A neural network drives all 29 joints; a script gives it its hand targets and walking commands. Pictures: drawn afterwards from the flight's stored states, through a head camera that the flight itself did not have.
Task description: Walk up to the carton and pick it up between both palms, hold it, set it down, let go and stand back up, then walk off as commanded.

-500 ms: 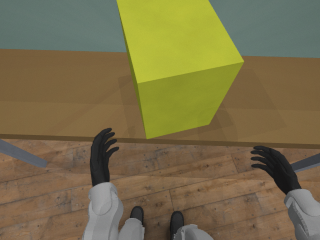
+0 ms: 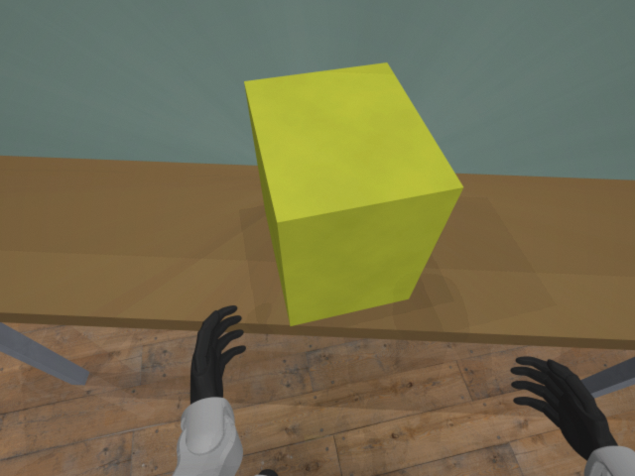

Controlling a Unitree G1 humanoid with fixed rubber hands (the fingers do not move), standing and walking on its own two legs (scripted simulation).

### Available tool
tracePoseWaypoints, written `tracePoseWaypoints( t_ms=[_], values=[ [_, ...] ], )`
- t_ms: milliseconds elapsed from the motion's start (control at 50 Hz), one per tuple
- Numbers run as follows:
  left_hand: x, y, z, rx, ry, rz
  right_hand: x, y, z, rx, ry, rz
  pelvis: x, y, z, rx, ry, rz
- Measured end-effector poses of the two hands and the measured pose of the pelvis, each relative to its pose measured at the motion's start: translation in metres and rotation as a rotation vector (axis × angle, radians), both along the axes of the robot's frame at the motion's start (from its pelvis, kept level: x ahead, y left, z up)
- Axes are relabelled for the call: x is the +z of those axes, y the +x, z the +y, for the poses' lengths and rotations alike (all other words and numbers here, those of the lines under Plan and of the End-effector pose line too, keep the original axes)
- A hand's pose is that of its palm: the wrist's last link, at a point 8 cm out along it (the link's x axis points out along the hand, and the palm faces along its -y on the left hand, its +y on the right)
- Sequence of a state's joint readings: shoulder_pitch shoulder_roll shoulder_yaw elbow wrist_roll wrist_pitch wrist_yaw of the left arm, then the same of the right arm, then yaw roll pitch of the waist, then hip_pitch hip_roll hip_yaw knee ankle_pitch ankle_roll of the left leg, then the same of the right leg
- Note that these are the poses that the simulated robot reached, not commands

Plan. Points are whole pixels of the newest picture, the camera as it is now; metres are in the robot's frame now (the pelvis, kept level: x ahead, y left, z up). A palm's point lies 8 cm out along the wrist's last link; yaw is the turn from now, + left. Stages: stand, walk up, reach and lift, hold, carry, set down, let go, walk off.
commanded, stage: set down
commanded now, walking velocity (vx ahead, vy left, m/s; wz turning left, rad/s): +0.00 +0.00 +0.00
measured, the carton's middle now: (335, 202) +0.48 +0.04 +0.02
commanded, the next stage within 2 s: let go in 1.72 s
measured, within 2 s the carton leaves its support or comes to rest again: neither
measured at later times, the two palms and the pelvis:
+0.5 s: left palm (181, 399) +0.20 +0.21 -0.03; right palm (553, 430) +0.21 -0.24 -0.04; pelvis +0.01 +0.01 +0.00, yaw +0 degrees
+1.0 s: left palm (166, 412) +0.19 +0.23 -0.05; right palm (523, 436) +0.20 -0.21 -0.06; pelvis +0.01 +0.02 +0.00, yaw +0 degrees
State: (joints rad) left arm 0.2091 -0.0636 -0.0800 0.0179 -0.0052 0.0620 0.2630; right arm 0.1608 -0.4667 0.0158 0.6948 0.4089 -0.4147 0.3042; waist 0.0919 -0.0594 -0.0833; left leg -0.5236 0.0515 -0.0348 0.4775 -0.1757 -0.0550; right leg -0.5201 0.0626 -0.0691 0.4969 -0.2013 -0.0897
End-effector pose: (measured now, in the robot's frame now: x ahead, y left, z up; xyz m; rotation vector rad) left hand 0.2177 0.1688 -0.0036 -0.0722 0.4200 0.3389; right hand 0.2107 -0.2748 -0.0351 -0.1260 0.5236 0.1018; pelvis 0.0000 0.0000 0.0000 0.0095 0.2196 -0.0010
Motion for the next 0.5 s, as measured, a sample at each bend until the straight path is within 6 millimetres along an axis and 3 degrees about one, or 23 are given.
tracePoseWaypoints(
  t_ms=[220, 500],
  values=[
    [-0.015, -0.003, 0.019, -0.045, 0.04, 0.034, 0.004, 0.008, 0.006, -0.019, -0.01, -0.042, 0.001, 0.009, 0.004, 0.003, -0.002, -0.004],
    [-0.024, -0.016, 0.037, -0.096, 0.06, 0.076, -0.009, -0.003, 0.03, -0.052, 0.014, 0.001, 0.003, 0.007, 0.011, 0.006, -0.006, -0.035]
  ],
)
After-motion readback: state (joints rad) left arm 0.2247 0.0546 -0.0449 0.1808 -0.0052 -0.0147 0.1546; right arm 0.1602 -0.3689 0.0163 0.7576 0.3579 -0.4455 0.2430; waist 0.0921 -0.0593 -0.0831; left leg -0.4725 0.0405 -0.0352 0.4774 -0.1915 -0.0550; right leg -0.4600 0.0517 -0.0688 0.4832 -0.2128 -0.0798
